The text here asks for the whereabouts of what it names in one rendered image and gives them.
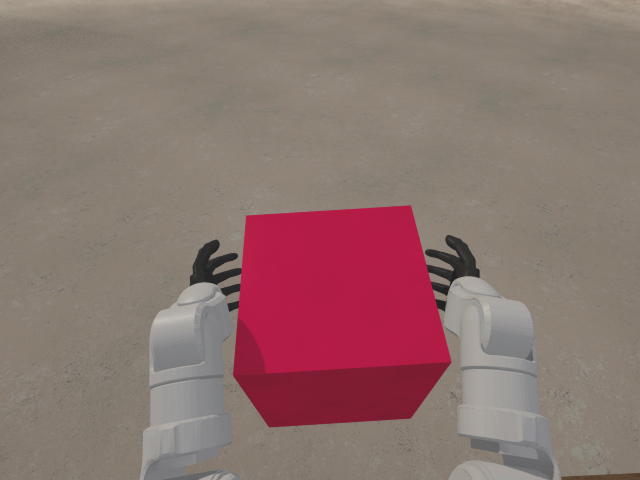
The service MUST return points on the right robot forearm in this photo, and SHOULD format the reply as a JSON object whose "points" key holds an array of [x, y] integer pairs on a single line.
{"points": [[500, 408]]}

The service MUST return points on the left robot forearm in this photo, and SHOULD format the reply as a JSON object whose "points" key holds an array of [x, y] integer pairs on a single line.
{"points": [[188, 423]]}

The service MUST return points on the left robot hand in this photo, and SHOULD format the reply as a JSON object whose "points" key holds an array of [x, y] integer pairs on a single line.
{"points": [[203, 269]]}

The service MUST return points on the right robot upper arm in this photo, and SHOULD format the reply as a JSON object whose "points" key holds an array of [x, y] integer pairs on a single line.
{"points": [[480, 470]]}

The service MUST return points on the right robot hand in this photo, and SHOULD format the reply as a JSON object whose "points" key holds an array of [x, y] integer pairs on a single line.
{"points": [[463, 266]]}

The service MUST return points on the carton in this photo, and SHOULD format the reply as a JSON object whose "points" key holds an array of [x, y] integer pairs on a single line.
{"points": [[337, 318]]}

